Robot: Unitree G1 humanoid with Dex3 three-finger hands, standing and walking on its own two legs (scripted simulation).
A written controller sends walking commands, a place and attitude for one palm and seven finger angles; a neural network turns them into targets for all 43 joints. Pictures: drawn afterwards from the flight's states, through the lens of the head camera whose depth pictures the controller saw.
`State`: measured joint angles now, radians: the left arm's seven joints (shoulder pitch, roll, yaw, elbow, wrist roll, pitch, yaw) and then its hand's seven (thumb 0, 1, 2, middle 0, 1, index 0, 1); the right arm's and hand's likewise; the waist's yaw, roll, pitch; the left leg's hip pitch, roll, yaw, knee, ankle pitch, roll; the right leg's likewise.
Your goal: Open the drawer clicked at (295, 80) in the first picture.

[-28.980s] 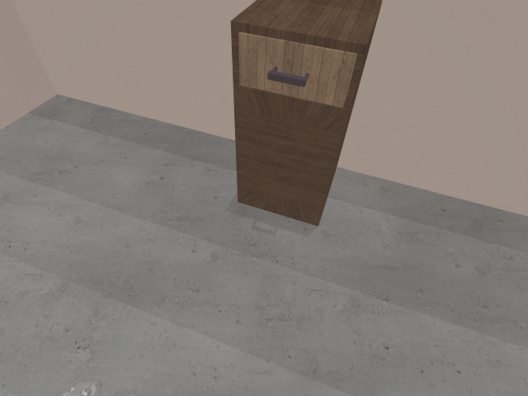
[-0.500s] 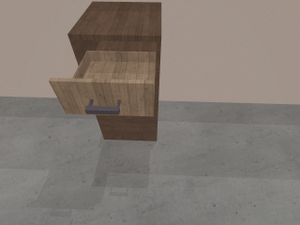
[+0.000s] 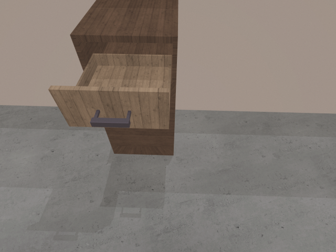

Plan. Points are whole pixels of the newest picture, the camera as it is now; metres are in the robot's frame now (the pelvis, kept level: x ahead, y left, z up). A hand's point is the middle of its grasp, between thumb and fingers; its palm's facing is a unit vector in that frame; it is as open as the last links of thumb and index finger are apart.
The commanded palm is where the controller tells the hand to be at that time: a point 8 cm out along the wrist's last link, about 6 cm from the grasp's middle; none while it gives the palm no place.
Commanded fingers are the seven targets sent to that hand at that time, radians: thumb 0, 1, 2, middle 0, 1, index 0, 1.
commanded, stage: look to check the result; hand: left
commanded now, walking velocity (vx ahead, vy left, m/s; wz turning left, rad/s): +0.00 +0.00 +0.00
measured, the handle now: (112, 117) +0.52 +0.22 -0.03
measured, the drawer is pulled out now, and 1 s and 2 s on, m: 0.30 0.30 0.30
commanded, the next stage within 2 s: stand and wait in 0.34 s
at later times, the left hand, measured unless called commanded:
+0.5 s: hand out of the picture +0.01 +0.16 -0.17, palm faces +0.05 -0.98 -0.19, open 7.3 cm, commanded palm none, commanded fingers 0.00 0.90 0.90 -0.20 -0.30 -0.20 -0.30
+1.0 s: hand out of the picture +0.02 +0.17 -0.17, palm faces +0.05 -0.98 -0.19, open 7.3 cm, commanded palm none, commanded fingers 0.00 0.90 0.90 -0.20 -0.30 -0.20 -0.30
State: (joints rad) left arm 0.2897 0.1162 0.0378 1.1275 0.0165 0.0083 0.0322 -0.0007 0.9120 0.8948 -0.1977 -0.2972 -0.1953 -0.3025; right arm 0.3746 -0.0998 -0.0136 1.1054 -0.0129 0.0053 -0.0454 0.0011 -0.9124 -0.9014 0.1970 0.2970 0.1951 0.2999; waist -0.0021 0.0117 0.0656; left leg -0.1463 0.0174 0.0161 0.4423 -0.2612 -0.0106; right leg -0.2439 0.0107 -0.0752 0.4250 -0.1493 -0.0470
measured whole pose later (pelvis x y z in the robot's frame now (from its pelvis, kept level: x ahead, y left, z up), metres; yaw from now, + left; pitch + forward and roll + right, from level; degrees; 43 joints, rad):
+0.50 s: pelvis +0.01 +0.00 +0.00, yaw +0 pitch -2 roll +0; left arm 0.27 0.12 0.03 1.13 0.01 0.00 0.04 0.00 0.91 0.89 -0.20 -0.30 -0.20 -0.30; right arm 0.34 -0.10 -0.01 1.11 -0.01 0.00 -0.05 0.00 -0.91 -0.90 0.20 0.30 0.20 0.30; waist 0.00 0.01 0.07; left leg -0.11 0.03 0.02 0.42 -0.27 -0.02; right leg -0.21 0.02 -0.08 0.40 -0.16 -0.05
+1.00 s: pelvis +0.02 +0.00 +0.00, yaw +0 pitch -2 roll +0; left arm 0.26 0.13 0.03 1.14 0.01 0.00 0.03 0.00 0.91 0.89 -0.20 -0.30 -0.20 -0.30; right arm 0.33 -0.10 -0.01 1.12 -0.01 0.00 -0.05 0.00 -0.91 -0.90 0.20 0.30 0.20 0.30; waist 0.00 0.02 0.07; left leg -0.09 0.03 0.02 0.40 -0.27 -0.02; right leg -0.20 0.02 -0.07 0.40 -0.17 -0.05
